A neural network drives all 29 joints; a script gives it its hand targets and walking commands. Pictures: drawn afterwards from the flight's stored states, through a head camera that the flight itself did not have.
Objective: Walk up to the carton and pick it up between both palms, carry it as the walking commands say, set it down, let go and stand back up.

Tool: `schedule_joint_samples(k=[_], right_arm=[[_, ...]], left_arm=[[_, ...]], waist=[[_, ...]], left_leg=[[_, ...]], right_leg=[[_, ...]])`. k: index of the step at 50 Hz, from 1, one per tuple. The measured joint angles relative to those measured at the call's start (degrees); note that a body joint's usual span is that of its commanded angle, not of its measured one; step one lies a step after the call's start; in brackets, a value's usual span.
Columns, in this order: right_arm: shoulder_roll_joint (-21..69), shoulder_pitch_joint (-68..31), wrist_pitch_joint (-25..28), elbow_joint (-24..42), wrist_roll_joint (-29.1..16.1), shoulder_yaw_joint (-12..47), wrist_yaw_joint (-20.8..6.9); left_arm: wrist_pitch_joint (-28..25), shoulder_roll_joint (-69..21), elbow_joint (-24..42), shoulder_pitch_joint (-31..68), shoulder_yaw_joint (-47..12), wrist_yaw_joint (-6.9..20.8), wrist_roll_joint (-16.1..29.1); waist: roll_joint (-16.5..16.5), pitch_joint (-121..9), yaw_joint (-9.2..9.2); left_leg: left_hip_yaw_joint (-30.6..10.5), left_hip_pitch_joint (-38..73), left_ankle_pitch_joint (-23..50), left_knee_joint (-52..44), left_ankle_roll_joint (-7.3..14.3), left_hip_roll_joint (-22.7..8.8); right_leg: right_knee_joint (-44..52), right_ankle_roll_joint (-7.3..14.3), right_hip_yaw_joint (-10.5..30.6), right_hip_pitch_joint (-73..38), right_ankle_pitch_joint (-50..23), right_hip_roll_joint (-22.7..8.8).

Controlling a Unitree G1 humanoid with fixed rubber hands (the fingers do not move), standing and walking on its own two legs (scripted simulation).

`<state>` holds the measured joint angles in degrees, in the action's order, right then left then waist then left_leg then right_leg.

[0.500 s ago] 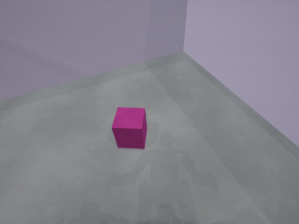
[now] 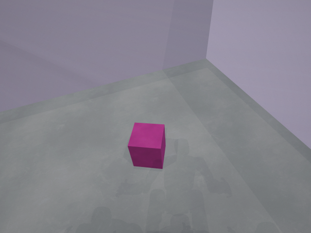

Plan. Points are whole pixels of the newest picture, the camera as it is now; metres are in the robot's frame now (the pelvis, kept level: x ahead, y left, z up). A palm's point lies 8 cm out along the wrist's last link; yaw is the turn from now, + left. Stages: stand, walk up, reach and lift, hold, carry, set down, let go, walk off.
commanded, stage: walk up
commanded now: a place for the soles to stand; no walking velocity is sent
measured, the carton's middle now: (148, 145) +0.83 +0.11 -0.62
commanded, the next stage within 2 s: none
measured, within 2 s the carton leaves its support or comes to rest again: neither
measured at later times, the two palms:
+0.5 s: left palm out of the picture +0.15 +0.39 -0.04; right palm (275, 222) +0.19 -0.28 -0.09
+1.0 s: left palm (1, 212) +0.22 +0.45 -0.05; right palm (243, 192) +0.28 -0.23 -0.10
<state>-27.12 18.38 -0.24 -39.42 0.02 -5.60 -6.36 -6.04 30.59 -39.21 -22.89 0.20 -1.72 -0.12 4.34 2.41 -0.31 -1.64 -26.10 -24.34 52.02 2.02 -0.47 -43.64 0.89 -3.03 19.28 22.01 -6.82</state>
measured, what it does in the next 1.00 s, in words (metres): walks ahead: left foot, then right foot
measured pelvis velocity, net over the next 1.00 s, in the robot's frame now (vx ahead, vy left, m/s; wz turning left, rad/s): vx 0.18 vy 0.10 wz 0.03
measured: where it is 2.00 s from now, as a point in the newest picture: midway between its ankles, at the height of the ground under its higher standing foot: outside the picture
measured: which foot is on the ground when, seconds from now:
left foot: up 0.00-0.00, down 0.02-0.32, up 0.34-0.58, down 0.60-0.88, up 0.90-1.00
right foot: down 0.00-0.02, up 0.04-0.28, down 0.30-0.58, up 0.60-0.84, down 0.86-1.00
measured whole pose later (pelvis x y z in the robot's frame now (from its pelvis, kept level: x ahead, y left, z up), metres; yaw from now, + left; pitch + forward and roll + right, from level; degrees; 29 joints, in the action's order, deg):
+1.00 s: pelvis +0.18 +0.10 +0.00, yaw +2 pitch -3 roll +0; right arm -27.1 16.8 -2.7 -39.4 0.0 -6.2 -4.7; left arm -6.3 29.4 -39.5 -24.7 0.2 -3.9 -0.1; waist 4.2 4.7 -0.8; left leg 0.8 -27.3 -25.7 63.4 2.6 -0.1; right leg -45.7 0.9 -3.6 22.8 20.1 -4.1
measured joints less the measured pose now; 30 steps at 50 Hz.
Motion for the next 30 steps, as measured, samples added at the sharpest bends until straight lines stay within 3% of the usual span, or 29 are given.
schedule_joint_samples(k=[2, 4, 6, 11, 15, 17, 21, 26, 30], right_arm=[[-0.4, 0.2, 1.2, 0.0, 0.0, -0.4, 0.2], [-0.2, 0.5, 1.4, -0.1, 0.0, -0.4, 0.7], [-0.2, 0.9, 1.3, 0.0, 0.0, -0.4, 1.0], [-0.1, 1.2, 1.2, 0.0, 0.0, -0.3, 1.6], [-0.1, 1.2, 0.4, -0.1, 0.0, -0.3, 1.6], [0.1, 1.2, -0.1, -0.1, 0.0, -0.3, 1.6], [0.1, 0.2, -1.1, 0.0, 0.0, -0.3, 1.6], [0.0, -1.3, -1.3, 0.0, 0.0, -0.3, 0.4], [-0.3, -1.1, -0.1, 0.0, 0.0, -0.6, 0.2]], left_arm=[[0.6, 0.7, -0.1, 0.1, 0.0, 0.0, 0.0], [2.0, 0.3, -0.2, 0.1, 0.0, -0.1, 0.0], [2.2, -0.2, -0.1, 0.1, 0.0, -0.1, 0.0], [1.0, -0.2, -0.1, 0.1, 0.0, -0.1, 0.0], [-0.6, -1.2, -0.1, 0.0, 0.0, -0.2, 0.0], [-1.4, -1.3, -0.2, 0.0, 0.0, -0.5, 0.0], [-0.7, -1.5, -0.1, -0.9, 0.0, -0.9, 0.0], [-0.3, -0.7, -0.1, -0.9, 0.0, -0.9, 0.0], [0.6, 0.9, -0.2, -0.9, 0.0, -0.9, 0.0]], waist=[[0.0, 0.2, -0.11], [-0.5, 0.5, -0.55], [-0.8, 0.3, -1.38], [-2.0, 0.5, -2.75], [-1.8, 0.4, -2.84], [-1.7, 1.3, -2.07], [-0.8, 1.3, -0.84], [0.5, 1.2, -0.09], [0.6, 0.7, -0.22]], left_leg=[[0.2, 1.1, 1.8, -4.7, -0.4, 0.1], [1.1, 1.1, 2.8, -3.6, -0.6, 0.6], [1.1, 1.2, 2.7, -4.5, -0.6, 0.9], [1.2, 2.1, 2.1, -6.3, 0.1, 1.4], [1.3, 2.8, 0.2, -5.4, 0.2, 1.6], [1.2, 2.1, -0.6, 0.2, 0.2, 1.6], [1.1, -0.3, -0.8, 10.0, 0.2, 1.4], [1.1, -0.9, -0.8, 7.8, 0.2, -0.5], [1.1, 1.1, -0.2, -3.9, -0.2, -0.8]], right_leg=[[-4.2, 0.0, 0.6, 1.6, 3.0, -0.3], [-13.7, 0.0, 3.3, 5.1, 5.2, 1.4], [-18.0, 0.0, 3.3, 8.7, 5.2, 2.6], [-14.3, 0.0, 1.0, 13.0, 5.2, 2.7], [-1.1, 0.0, -1.0, 9.7, -0.2, 3.6], [-0.6, 0.0, -1.1, 8.0, -6.3, 3.7], [-1.0, 0.0, -1.0, 3.8, -3.0, 2.7], [-1.0, 0.0, -0.8, 1.1, -0.9, 1.0], [-4.3, 0.0, 0.0, 3.0, 2.4, -0.1]])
